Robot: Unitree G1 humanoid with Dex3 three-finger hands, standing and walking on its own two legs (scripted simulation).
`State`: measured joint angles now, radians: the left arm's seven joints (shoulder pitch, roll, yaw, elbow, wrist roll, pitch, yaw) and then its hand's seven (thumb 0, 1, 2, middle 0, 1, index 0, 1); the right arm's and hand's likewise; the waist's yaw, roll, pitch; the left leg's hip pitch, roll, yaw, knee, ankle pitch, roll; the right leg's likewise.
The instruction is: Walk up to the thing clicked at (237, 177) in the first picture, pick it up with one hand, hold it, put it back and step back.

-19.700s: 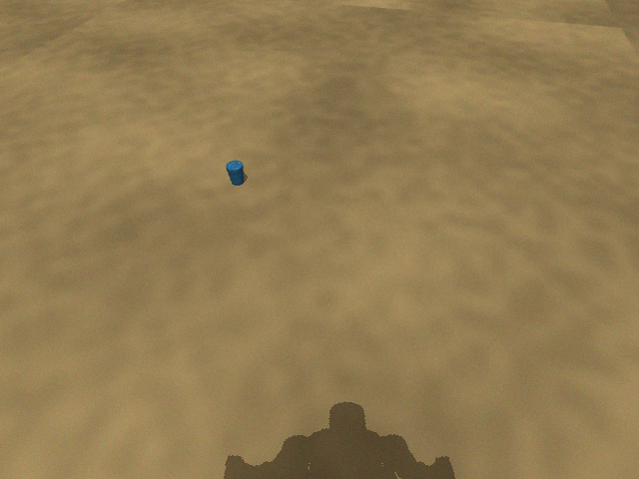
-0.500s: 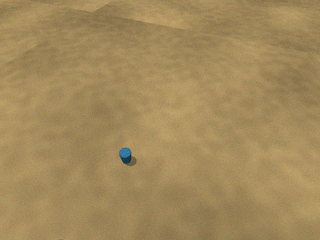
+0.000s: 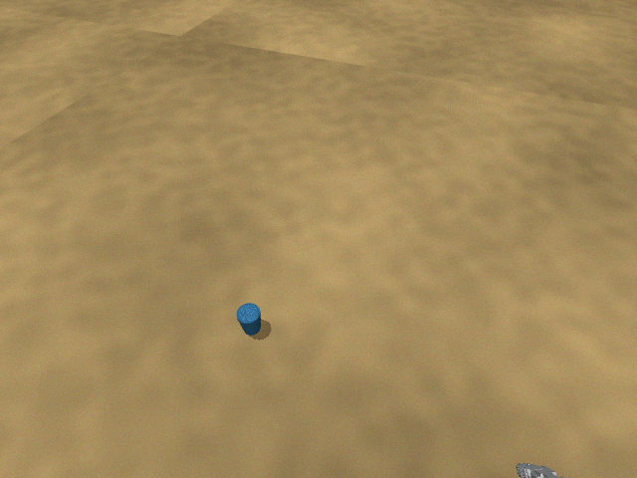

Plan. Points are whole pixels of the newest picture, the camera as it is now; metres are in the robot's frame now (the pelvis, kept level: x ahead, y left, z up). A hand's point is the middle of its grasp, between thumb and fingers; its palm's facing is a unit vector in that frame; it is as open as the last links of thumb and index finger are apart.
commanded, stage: stand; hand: left
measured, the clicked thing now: (250, 320) +0.74 +0.26 -0.73
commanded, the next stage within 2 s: walk up in 0.88 s
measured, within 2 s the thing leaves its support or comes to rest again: neither
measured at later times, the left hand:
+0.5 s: hand out of the picture +0.06 +0.25 -0.16, palm faces -0.06 -0.94 -0.33, open 7.4 cm
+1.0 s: hand out of the picture +0.08 +0.26 -0.15, palm faces -0.01 -0.94 -0.33, open 7.4 cm
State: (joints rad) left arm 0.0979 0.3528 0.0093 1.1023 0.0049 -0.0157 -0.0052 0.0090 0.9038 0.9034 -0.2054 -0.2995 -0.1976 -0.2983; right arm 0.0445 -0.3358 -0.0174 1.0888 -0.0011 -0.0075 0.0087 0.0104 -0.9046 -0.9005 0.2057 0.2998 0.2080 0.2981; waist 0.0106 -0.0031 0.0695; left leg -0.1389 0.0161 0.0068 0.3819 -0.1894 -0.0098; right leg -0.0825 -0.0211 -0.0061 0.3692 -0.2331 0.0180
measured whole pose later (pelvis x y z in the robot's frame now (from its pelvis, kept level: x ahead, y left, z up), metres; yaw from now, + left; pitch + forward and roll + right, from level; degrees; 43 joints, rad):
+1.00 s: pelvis +0.02 +0.00 +0.00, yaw +0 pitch -2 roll -1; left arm 0.20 0.36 0.04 1.06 0.03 -0.04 -0.04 0.01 0.90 0.90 -0.21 -0.30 -0.20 -0.30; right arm 0.18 -0.38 -0.05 1.09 -0.03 0.00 0.05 0.01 -0.90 -0.90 0.21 0.30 0.21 0.30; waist 0.00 0.01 0.01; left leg -0.23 0.03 0.01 0.60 -0.42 0.03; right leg -0.09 -0.01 -0.01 0.39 -0.29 -0.03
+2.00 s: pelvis +0.30 +0.03 -0.02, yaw +0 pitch -4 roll -1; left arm 0.23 0.37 0.03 0.80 0.01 0.00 -0.02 0.01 0.90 0.90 -0.21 -0.30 -0.20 -0.30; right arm 0.28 -0.40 -0.05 0.86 0.00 -0.03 -0.01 0.01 -0.91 -0.90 0.20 0.30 0.21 0.30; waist 0.02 0.01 0.14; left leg -0.39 0.03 0.01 0.67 -0.20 0.00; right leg -0.24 0.01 -0.07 0.63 -0.32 -0.04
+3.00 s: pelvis +0.29 +0.02 -0.01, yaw -1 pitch -2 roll -1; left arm 0.08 0.37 0.00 1.07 0.00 -0.02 -0.01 0.01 0.90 0.90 -0.21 -0.30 -0.20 -0.30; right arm 0.11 -0.35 -0.02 1.10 0.00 0.01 0.02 0.01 -0.90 -0.90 0.21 0.30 0.21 0.30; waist -0.03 -0.01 0.07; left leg -0.29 0.02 -0.01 0.41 -0.09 -0.01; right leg -0.08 -0.02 0.00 0.41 -0.30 0.02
